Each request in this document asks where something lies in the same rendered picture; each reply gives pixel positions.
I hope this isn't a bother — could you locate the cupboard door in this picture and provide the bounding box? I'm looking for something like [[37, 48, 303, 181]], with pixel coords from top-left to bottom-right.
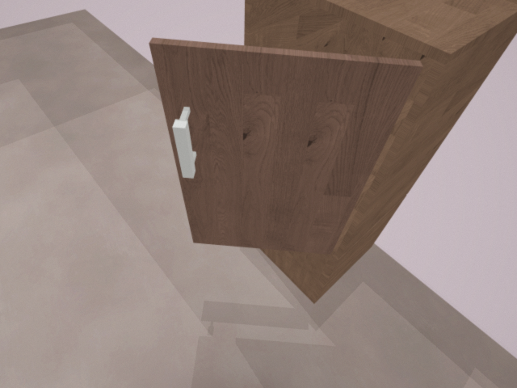
[[149, 38, 423, 255]]

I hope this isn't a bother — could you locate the handle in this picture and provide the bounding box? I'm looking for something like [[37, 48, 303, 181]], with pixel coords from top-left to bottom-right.
[[172, 107, 196, 179]]

